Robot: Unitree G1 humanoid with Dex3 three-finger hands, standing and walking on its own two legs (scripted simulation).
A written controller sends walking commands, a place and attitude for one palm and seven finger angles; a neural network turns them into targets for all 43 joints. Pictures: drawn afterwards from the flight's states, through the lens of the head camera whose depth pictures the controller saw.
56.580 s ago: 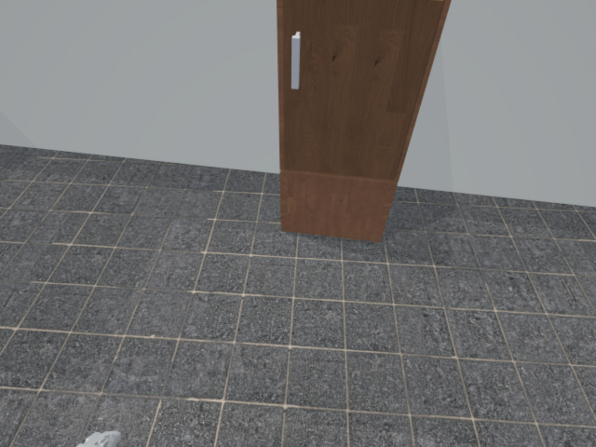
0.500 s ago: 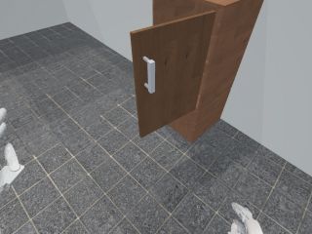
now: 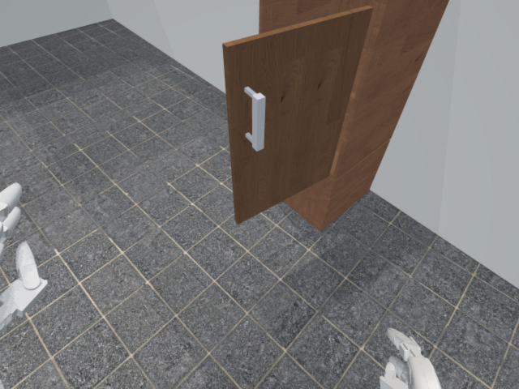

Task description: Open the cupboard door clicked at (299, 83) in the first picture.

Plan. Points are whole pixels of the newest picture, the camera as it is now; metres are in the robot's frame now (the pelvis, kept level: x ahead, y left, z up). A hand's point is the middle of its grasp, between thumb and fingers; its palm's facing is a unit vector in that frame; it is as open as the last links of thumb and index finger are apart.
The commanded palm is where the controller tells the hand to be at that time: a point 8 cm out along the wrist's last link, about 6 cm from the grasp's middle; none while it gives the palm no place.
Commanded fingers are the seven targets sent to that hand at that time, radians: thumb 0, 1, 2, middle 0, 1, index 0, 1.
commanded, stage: let the arm hang, fingers relaxed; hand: left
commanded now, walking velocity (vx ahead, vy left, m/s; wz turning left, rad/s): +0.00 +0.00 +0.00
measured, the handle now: (253, 119) +0.67 +0.06 +0.04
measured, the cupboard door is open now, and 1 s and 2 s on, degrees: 82 82 82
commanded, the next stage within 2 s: look to check the result in 1.18 s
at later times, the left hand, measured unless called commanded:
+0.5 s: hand out of the picture +0.02 +0.17 -0.18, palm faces +0.03 -0.98 -0.19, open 7.0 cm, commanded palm none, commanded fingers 0.00 0.90 0.90 -0.20 -0.30 -0.20 -0.30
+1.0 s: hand out of the picture +0.05 +0.18 -0.16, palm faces +0.06 -0.96 -0.27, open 7.3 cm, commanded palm none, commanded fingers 0.00 0.90 0.90 -0.20 -0.30 -0.20 -0.30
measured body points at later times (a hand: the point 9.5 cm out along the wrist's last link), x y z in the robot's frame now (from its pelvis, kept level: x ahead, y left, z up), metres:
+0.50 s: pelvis -0.02 -0.02 +0.00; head +0.02 -0.01 +0.44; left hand +0.02 +0.22 -0.16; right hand +0.01 -0.29 -0.14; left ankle -0.03 +0.09 -0.74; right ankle +0.06 -0.11 -0.74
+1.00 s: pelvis +0.00 -0.03 +0.00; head +0.01 -0.04 +0.45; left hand +0.04 +0.23 -0.14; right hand +0.01 -0.26 -0.16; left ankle -0.03 +0.09 -0.74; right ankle +0.06 -0.11 -0.74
